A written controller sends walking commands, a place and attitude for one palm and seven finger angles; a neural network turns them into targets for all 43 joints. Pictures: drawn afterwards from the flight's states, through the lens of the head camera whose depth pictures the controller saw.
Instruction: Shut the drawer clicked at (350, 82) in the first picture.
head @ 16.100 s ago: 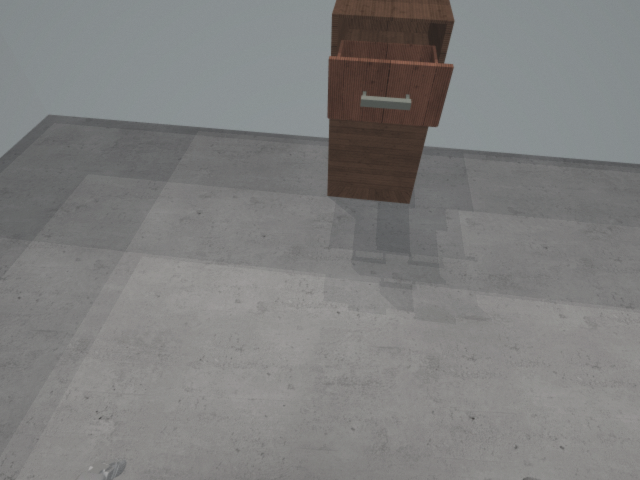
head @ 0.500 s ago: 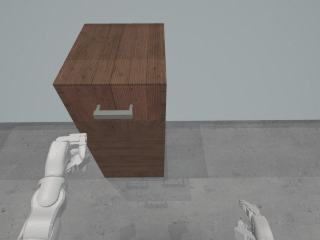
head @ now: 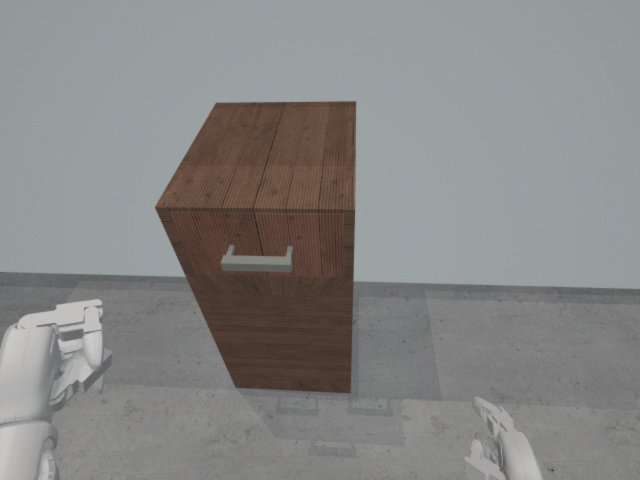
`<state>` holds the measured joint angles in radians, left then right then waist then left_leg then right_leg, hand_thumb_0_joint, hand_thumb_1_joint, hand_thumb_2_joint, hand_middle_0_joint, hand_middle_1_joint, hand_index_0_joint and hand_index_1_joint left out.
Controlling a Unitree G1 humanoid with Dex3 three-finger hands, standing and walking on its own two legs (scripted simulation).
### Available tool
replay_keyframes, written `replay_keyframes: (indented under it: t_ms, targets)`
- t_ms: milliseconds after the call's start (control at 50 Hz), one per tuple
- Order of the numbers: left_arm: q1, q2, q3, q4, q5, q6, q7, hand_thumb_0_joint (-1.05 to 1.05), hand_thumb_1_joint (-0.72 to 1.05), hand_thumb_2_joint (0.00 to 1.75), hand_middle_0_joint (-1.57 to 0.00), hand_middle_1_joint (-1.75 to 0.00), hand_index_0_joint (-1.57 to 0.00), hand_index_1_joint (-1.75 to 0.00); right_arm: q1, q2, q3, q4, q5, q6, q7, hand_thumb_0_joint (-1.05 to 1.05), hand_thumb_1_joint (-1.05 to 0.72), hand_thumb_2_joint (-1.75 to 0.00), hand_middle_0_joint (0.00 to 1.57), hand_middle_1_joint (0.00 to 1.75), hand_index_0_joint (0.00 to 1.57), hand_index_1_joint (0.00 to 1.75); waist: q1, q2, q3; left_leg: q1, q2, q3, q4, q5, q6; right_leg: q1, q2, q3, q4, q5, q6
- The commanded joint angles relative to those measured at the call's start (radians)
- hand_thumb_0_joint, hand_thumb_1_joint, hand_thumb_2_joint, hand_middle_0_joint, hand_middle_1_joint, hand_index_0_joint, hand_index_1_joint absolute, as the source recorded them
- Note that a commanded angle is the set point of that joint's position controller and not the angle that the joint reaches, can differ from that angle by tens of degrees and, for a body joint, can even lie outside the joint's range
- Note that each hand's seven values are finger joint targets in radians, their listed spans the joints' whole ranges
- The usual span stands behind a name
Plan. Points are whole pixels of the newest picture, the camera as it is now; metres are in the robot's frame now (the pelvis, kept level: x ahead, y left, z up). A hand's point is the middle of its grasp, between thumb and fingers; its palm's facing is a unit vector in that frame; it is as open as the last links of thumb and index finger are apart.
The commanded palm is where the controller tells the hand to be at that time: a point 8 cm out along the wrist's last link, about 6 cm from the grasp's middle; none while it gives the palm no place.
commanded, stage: draw the hand back to the body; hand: left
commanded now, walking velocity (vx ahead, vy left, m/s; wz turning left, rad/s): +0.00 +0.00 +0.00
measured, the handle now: (258, 256) +0.54 +0.20 -0.09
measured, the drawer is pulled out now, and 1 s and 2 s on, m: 0.00 0.00 0.00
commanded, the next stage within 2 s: step back with the hand held close in 0.24 s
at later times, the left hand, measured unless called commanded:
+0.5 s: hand (71, 344) +0.18 +0.25 +0.17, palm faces +0.40 -0.80 -0.45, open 3.3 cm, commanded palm +0.12 +0.28 +0.17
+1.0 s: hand (34, 420) +0.12 +0.26 +0.15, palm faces +0.34 -0.81 -0.49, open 3.3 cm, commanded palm +0.06 +0.30 +0.17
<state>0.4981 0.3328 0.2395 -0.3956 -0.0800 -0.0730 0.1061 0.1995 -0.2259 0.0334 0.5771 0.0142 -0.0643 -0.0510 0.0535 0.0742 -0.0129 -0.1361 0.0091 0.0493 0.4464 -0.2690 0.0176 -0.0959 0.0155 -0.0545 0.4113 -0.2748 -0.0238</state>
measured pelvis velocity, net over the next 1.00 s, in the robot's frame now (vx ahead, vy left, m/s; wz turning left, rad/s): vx -0.07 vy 0.02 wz -0.02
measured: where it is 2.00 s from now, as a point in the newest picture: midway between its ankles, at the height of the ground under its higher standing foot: outside the picture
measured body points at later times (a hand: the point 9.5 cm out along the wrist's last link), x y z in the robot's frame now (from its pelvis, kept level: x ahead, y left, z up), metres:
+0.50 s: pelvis -0.01 +0.00 +0.00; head -0.01 -0.02 +0.45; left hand +0.16 +0.29 +0.20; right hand +0.17 -0.23 -0.08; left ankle -0.02 +0.11 -0.74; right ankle -0.03 -0.10 -0.74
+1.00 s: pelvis -0.07 +0.02 -0.01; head -0.04 +0.02 +0.44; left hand +0.10 +0.30 +0.18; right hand +0.11 -0.21 -0.09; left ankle -0.02 +0.11 -0.74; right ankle -0.03 -0.10 -0.74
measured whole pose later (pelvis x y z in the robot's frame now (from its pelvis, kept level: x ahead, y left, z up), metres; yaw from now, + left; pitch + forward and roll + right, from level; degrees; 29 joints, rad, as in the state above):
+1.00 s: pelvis -0.07 +0.02 -0.01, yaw -1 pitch +1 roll -1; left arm 0.64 0.38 0.38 -0.58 -0.04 -0.23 0.15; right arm 0.18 -0.20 -0.01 0.53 0.00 -0.05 -0.06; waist 0.00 0.02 0.05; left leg -0.38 0.00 0.07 0.57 -0.21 0.06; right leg -0.34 0.00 -0.04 0.53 -0.21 0.00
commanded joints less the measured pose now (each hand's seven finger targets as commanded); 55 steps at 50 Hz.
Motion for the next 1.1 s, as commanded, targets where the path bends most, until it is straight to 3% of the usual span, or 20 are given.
replay_keyframes:
  t_ms: [0,40,80,120,160,260,340,360,380,400,440,480,560,580,660,740,880,1000,1040,1080]
  targets:
    - [-0.034,0.169,0.148,-0.285,-0.007,-0.084,0.016,0.00,0.90,0.90,-1.40,-1.60,-1.40,-1.60,-0.128,-0.096,-0.048,-0.157,0.003,-0.083,-0.011,0.00,-0.90,-0.90,0.20,0.30,0.20,0.30,-0.005,-0.034,-0.062,0.045,0.015,-0.024,-0.033,0.251,0.019,-0.022,-0.021,0.038,-0.058,0.269,0.006]
    - [0.001,0.188,0.182,-0.322,-0.006,-0.097,0.020,0.00,0.90,0.90,-1.40,-1.60,-1.40,-1.60,-0.131,-0.090,-0.051,-0.154,0.005,-0.097,-0.012,0.00,-0.90,-0.90,0.20,0.30,0.20,0.30,0.005,-0.010,-0.071,0.045,0.015,-0.023,-0.030,0.247,0.017,-0.022,-0.022,0.039,-0.054,0.265,0.006]
    - [0.017,0.138,0.145,-0.243,-0.005,-0.092,0.016,0.00,0.90,0.90,-1.40,-1.60,-1.40,-1.60,-0.127,-0.093,-0.054,-0.139,0.005,-0.100,-0.011,0.00,-0.90,-0.90,0.20,0.30,0.20,0.30,-0.005,-0.064,-0.003,0.022,0.016,-0.023,-0.032,0.215,0.018,-0.057,-0.019,0.038,-0.070,0.230,0.007]
    - [-0.010,0.129,0.136,-0.220,-0.005,-0.094,0.016,0.00,0.90,0.90,-1.40,-1.60,-1.40,-1.60,-0.122,-0.096,-0.056,-0.138,0.005,-0.097,-0.014,0.00,-0.90,-0.90,0.20,0.30,0.20,0.30,-0.011,-0.080,0.021,0.016,0.019,-0.026,-0.039,0.178,0.021,-0.074,-0.022,0.037,-0.073,0.185,0.011]
    - [-0.033,0.141,0.141,-0.246,-0.001,-0.104,0.019,0.00,0.90,0.90,-1.40,-1.60,-1.40,-1.60,-0.122,-0.100,-0.059,-0.141,0.004,-0.101,-0.018,0.00,-0.90,-0.90,0.20,0.30,0.20,0.30,-0.007,-0.044,-0.011,0.026,0.016,-0.026,-0.039,0.157,0.023,-0.065,-0.026,0.042,-0.073,0.152,0.010]
    - [-0.026,0.163,0.163,-0.281,0.000,-0.116,0.026,0.00,0.90,0.90,-1.40,-1.60,-1.40,-1.60,-0.129,-0.093,-0.056,-0.142,0.000,-0.121,-0.023,0.00,-0.90,-0.90,0.20,0.30,0.20,0.30,0.006,-0.034,-0.050,0.033,0.013,-0.029,-0.035,0.185,0.023,-0.034,-0.030,0.046,-0.059,0.190,0.005]
    - [-0.014,0.165,0.168,-0.279,0.000,-0.113,0.028,0.00,0.90,0.90,-1.40,-1.60,-1.40,-1.60,-0.129,-0.088,-0.054,-0.135,0.001,-0.129,-0.021,0.00,-0.90,-0.90,0.20,0.30,0.20,0.30,0.008,-0.008,-0.038,0.031,0.014,-0.028,-0.034,0.207,0.018,-0.032,-0.028,0.046,-0.054,0.220,0.003]
    - [-0.193,0.324,0.329,-0.414,0.006,-0.170,0.034,0.00,0.90,0.90,-1.40,-1.60,-1.40,-1.60,-0.112,-0.127,-0.063,-0.167,-0.002,-0.102,-0.013,0.00,-0.90,-0.90,0.20,0.30,0.20,0.30,-0.039,-0.027,0.034,-0.038,0.029,-0.044,-0.007,0.121,0.035,-0.104,-0.088,0.186,-0.116,0.283,-0.001]
    - [-0.202,0.330,0.342,-0.364,0.010,-0.195,0.033,0.00,0.90,0.90,-1.40,-1.60,-1.40,-1.60,-0.100,-0.105,-0.060,-0.149,-0.002,-0.091,-0.015,0.00,-0.90,-0.90,0.20,0.30,0.20,0.30,-0.044,-0.065,0.047,-0.043,0.020,-0.056,0.013,0.080,0.026,-0.119,-0.121,0.203,-0.140,0.277,-0.013]
    - [-0.056,0.222,0.269,-0.237,0.015,-0.191,0.022,0.00,0.90,0.90,-1.40,-1.60,-1.40,-1.60,-0.100,-0.106,-0.067,-0.129,-0.009,-0.079,-0.013,0.00,-0.90,-0.90,0.20,0.30,0.20,0.30,-0.053,-0.099,0.052,-0.025,0.021,-0.052,0.026,0.087,0.026,-0.150,-0.126,0.199,-0.144,0.266,-0.013]
    - [0.062,0.131,0.189,-0.201,0.018,-0.187,0.008,0.00,0.90,0.90,-1.40,-1.60,-1.40,-1.60,-0.098,-0.119,-0.076,-0.140,-0.010,-0.052,0.000,0.00,-0.90,-0.90,0.20,0.30,0.20,0.30,-0.057,-0.050,0.004,-0.017,0.044,-0.049,-0.007,0.166,0.027,-0.112,-0.108,0.149,-0.097,0.311,0.002]
    - [0.108,0.138,0.194,-0.233,0.018,-0.190,0.006,0.00,0.90,0.90,-1.40,-1.60,-1.40,-1.60,-0.112,-0.125,-0.085,-0.156,-0.010,-0.033,0.002,0.00,-0.90,-0.90,0.20,0.30,0.20,0.30,-0.048,-0.014,-0.058,-0.016,0.062,-0.051,-0.040,0.271,0.029,-0.063,-0.086,0.100,-0.038,0.362,0.016]
    - [0.155,0.196,0.249,-0.301,0.019,-0.187,0.018,0.00,0.90,0.90,-1.40,-1.60,-1.40,-1.60,-0.119,-0.118,-0.095,-0.186,-0.007,0.003,0.001,0.00,-0.90,-0.90,0.20,0.30,0.20,0.30,-0.043,-0.066,-0.137,-0.043,0.082,-0.064,-0.031,0.388,0.030,-0.011,-0.072,0.081,0.023,0.427,0.024]
    - [0.160,0.222,0.275,-0.314,0.016,-0.188,0.023,0.00,0.90,0.90,-1.40,-1.60,-1.40,-1.60,-0.130,-0.116,-0.094,-0.189,-0.007,0.008,-0.005,0.00,-0.90,-0.90,0.20,0.30,0.20,0.30,-0.036,-0.052,-0.146,-0.053,0.078,-0.066,-0.030,0.401,0.029,-0.007,-0.072,0.080,0.030,0.439,0.023]
    - [0.176,0.221,0.272,-0.371,0.014,-0.187,0.035,0.00,0.90,0.90,-1.40,-1.60,-1.40,-1.60,-0.112,-0.113,-0.095,-0.206,-0.006,0.012,-0.013,0.00,-0.90,-0.90,0.20,0.30,0.20,0.30,-0.042,-0.024,-0.156,-0.093,0.089,-0.076,-0.024,0.407,0.028,-0.003,-0.064,0.084,0.069,0.432,0.024]
    - [0.187,0.215,0.272,-0.388,0.019,-0.192,0.045,0.00,0.90,0.90,-1.40,-1.60,-1.40,-1.60,-0.100,-0.113,-0.098,-0.202,-0.009,-0.003,-0.018,0.00,-0.90,-0.90,0.20,0.30,0.20,0.30,-0.043,0.022,-0.144,-0.167,0.111,-0.098,-0.052,0.325,0.037,-0.007,-0.045,0.079,0.111,0.332,0.029]
    - [0.153,0.202,0.264,-0.383,0.030,-0.206,0.056,0.00,0.90,0.90,-1.40,-1.60,-1.40,-1.60,-0.084,-0.118,-0.101,-0.193,-0.009,-0.034,-0.022,0.00,-0.90,-0.90,0.20,0.30,0.20,0.30,-0.061,-0.011,-0.079,-0.371,0.110,-0.128,-0.085,-0.079,0.053,-0.003,-0.049,0.124,0.114,0.179,0.022]
    - [0.137,0.203,0.260,-0.410,0.037,-0.227,0.070,0.00,0.90,0.90,-1.40,-1.60,-1.40,-1.60,-0.069,-0.115,-0.098,-0.189,-0.014,-0.054,-0.023,0.00,-0.90,-0.90,0.20,0.30,0.20,0.30,-0.074,-0.062,-0.046,-0.374,0.077,-0.136,-0.037,-0.218,0.044,-0.114,-0.072,0.173,0.010,-0.029,0.006]
    - [0.137,0.203,0.258,-0.418,0.038,-0.235,0.073,0.00,0.90,0.90,-1.40,-1.60,-1.40,-1.60,-0.070,-0.119,-0.097,-0.187,-0.016,-0.059,-0.023,0.00,-0.90,-0.90,0.20,0.30,0.20,0.30,-0.076,-0.025,-0.043,-0.373,0.086,-0.147,-0.054,-0.233,0.046,-0.129,-0.059,0.159,0.011,-0.066,0.009]
    - [0.139,0.215,0.274,-0.426,0.043,-0.239,0.076,0.00,0.90,0.90,-1.40,-1.60,-1.40,-1.60,-0.077,-0.124,-0.098,-0.188,-0.019,-0.065,-0.027,0.00,-0.90,-0.90,0.20,0.30,0.20,0.30,-0.072,0.030,-0.052,-0.439,0.118,-0.182,-0.122,-0.274,0.058,-0.060,-0.025,0.128,0.075,-0.041,0.022]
